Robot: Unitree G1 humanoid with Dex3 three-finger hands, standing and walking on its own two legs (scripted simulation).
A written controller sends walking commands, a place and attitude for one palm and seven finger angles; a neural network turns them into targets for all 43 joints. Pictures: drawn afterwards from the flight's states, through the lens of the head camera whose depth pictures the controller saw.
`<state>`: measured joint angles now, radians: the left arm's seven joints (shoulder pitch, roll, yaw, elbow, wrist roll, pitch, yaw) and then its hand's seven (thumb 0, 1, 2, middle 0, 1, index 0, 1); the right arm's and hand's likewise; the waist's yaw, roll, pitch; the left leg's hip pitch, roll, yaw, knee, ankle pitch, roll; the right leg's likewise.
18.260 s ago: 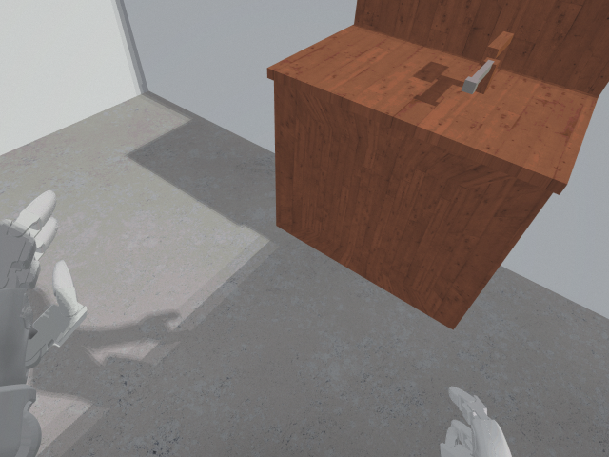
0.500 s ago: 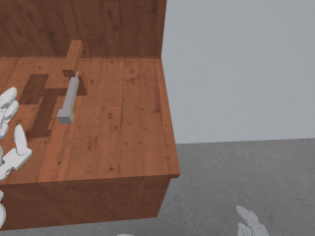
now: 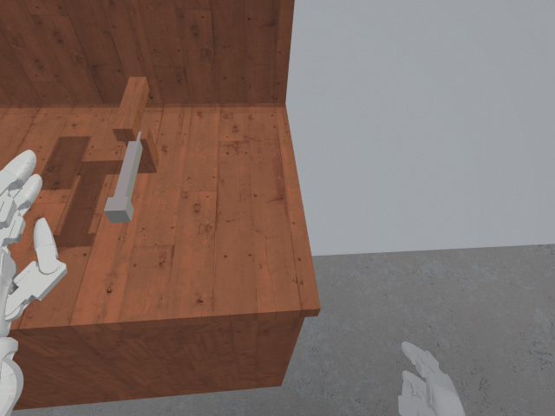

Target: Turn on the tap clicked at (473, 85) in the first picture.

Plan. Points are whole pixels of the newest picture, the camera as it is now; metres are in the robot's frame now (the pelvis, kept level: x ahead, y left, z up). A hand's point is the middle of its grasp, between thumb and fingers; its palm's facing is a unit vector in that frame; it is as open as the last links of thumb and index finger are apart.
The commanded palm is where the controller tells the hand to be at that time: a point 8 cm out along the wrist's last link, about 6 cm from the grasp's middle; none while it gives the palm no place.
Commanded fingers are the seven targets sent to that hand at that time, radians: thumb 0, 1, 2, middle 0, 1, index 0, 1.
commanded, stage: look again from close up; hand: left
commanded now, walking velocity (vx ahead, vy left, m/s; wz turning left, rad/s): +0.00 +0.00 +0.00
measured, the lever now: (119, 209) +0.35 +0.27 +0.08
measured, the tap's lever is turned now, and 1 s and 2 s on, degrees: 0 0 0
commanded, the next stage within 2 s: shuffle to correct the standing spot in 0.14 s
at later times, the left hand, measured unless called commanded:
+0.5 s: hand (66, 274) +0.21 +0.24 +0.16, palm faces +0.34 -0.86 -0.38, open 7.4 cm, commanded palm +0.16 +0.27 +0.18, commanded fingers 0.00 0.90 0.90 -0.20 -0.30 -0.20 -0.30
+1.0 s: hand (76, 324) +0.17 +0.21 +0.16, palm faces +0.26 -0.85 -0.47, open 7.4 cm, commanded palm +0.12 +0.24 +0.18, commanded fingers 0.00 0.90 0.90 -0.20 -0.30 -0.20 -0.30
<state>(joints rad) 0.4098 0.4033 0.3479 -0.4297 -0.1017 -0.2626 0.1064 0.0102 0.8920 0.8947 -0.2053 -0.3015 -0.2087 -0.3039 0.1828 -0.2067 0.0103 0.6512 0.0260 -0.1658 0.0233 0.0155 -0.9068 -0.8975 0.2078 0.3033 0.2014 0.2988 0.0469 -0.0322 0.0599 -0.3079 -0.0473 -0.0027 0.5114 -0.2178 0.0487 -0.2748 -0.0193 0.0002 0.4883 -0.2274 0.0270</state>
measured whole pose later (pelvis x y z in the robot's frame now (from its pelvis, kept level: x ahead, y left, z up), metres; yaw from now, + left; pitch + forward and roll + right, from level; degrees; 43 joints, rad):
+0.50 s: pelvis -0.01 +0.00 +0.00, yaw -2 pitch +0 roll +0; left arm 0.42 0.44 0.36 -0.46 -0.12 -0.25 0.10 0.01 0.89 0.89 -0.21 -0.30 -0.21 -0.30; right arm 0.15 -0.20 -0.01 0.58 0.05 -0.13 0.01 0.02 -0.91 -0.90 0.21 0.30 0.20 0.30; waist 0.07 -0.03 0.08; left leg -0.33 -0.03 0.03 0.54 -0.22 0.04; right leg -0.32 0.00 0.03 0.54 -0.23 0.02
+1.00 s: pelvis -0.08 -0.01 -0.02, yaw -9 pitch -1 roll +2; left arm 0.48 0.46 0.42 -0.50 -0.10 -0.18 0.12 0.01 0.89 0.89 -0.21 -0.30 -0.21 -0.30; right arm 0.23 -0.21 -0.04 0.61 0.05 -0.12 -0.01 0.02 -0.91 -0.90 0.20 0.30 0.20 0.30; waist 0.02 -0.05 0.09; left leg -0.35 0.03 0.09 0.67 -0.31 -0.01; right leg -0.47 0.00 0.09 0.72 -0.27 0.01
